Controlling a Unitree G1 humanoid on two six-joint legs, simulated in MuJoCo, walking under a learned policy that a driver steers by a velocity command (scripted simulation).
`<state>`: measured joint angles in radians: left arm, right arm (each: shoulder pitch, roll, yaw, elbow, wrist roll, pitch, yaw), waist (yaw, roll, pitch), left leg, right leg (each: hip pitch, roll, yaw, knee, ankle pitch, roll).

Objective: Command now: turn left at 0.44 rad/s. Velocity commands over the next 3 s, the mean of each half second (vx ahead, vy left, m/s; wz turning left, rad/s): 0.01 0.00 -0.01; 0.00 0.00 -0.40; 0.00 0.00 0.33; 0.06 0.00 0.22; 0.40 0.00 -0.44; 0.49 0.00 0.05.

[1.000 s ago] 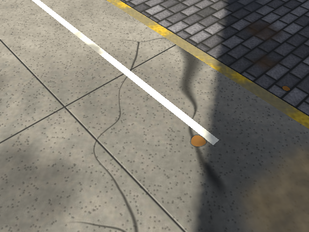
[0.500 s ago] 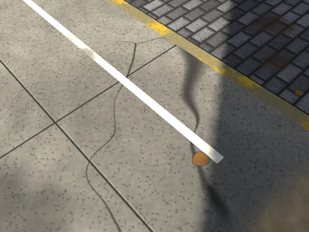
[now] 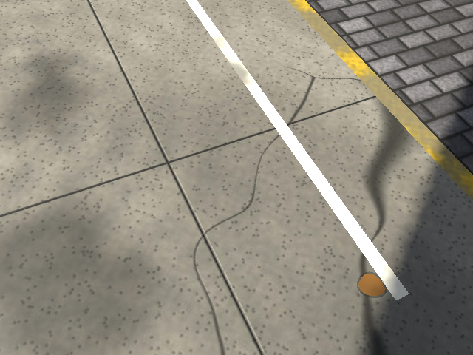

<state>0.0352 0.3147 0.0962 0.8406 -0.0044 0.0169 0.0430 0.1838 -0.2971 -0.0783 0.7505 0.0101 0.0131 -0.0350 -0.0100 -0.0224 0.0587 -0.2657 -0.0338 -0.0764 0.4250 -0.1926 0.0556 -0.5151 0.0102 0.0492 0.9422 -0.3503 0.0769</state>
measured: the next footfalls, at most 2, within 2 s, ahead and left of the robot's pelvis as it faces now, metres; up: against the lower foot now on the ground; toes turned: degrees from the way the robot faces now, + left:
right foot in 0.20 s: +0.07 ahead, -0.15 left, +0.00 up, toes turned +5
right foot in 0.84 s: +0.03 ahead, -0.18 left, +0.00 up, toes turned -18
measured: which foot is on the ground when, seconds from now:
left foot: down 0.00-0.84, up 0.86-1.00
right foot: up 0.00-0.18, down 0.20-0.54, up 0.56-0.82, down 0.84-1.00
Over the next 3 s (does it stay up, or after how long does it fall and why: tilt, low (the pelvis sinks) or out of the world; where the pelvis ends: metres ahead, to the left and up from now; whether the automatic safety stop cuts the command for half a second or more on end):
stays up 0.48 -0.18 0.00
